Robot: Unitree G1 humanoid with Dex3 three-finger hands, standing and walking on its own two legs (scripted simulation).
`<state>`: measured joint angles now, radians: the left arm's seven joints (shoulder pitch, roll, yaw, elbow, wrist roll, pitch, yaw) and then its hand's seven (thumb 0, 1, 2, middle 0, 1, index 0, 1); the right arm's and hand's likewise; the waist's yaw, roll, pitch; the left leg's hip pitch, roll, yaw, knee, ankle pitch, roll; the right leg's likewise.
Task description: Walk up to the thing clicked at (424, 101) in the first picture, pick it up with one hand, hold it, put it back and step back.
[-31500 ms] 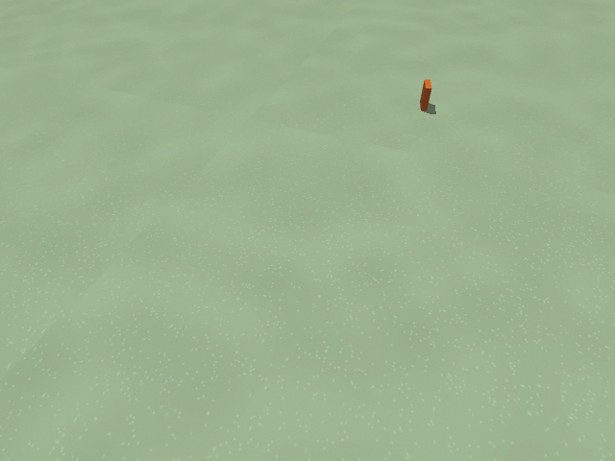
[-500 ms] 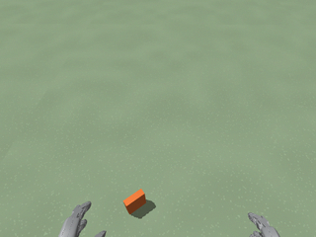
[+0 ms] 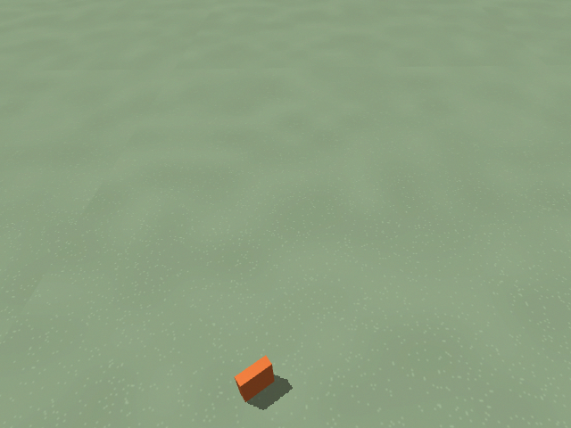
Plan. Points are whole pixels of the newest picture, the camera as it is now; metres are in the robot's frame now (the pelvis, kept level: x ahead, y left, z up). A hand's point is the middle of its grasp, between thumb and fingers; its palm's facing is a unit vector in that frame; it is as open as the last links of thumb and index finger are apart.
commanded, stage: stand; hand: left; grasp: from the side
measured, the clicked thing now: (255, 379) +0.46 +0.16 -0.70
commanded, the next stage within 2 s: step back in 1.62 s
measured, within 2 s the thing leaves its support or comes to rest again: neither
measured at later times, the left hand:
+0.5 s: hand out of the picture +0.05 +0.24 -0.15, palm faces -0.02 -0.94 -0.35, open 7.4 cm
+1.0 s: hand out of the picture +0.10 +0.23 -0.14, palm faces -0.03 -0.94 -0.35, open 7.4 cm
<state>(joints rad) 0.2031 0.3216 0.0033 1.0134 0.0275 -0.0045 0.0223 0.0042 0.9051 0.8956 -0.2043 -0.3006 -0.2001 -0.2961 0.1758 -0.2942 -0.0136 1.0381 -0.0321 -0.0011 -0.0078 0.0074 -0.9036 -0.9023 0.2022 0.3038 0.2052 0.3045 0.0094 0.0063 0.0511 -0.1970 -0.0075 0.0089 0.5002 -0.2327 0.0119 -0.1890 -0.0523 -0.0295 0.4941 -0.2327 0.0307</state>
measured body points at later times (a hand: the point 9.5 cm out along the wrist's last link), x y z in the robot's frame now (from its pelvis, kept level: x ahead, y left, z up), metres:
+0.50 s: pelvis +0.00 -0.01 +0.01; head -0.01 -0.02 +0.46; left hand +0.05 +0.29 -0.13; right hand +0.05 -0.30 -0.14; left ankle +0.03 +0.11 -0.74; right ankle +0.03 -0.14 -0.74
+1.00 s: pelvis +0.02 -0.02 +0.01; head +0.02 -0.02 +0.46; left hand +0.10 +0.28 -0.12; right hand +0.08 -0.31 -0.13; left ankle +0.03 +0.11 -0.74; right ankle +0.03 -0.14 -0.74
